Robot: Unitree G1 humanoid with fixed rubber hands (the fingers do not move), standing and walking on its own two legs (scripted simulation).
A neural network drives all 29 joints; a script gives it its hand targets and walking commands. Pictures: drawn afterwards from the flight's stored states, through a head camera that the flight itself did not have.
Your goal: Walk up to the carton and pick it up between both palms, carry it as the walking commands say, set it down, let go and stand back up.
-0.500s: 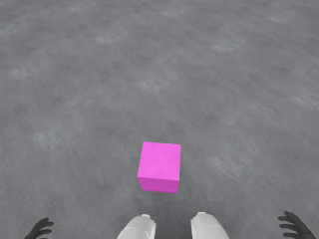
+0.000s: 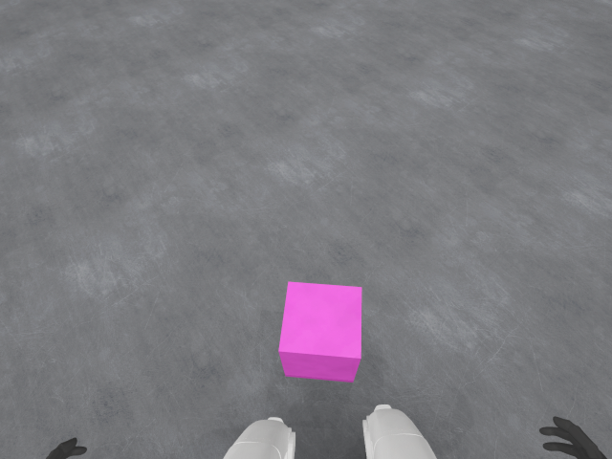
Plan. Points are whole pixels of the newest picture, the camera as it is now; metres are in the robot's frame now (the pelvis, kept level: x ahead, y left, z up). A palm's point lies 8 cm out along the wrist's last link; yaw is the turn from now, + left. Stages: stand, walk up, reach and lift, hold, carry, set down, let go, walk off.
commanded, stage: walk up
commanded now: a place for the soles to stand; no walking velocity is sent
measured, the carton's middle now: (321, 333) +0.47 -0.02 -0.59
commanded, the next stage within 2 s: reach and lift in 1.42 s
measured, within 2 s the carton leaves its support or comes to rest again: neither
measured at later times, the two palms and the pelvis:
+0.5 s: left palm out of the picture +0.11 +0.36 -0.06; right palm (567, 446) +0.13 -0.31 -0.08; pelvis +0.03 +0.02 +0.00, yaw +0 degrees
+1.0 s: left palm out of the picture +0.11 +0.35 -0.06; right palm (578, 452) +0.12 -0.32 -0.08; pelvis +0.02 +0.01 +0.00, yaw +0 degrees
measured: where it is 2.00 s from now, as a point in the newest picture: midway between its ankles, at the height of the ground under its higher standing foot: outside the picture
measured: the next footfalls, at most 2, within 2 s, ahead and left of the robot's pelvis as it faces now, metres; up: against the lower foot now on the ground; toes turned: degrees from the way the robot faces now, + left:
none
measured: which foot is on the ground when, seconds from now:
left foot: down 0.00-1.00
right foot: down 0.00-1.00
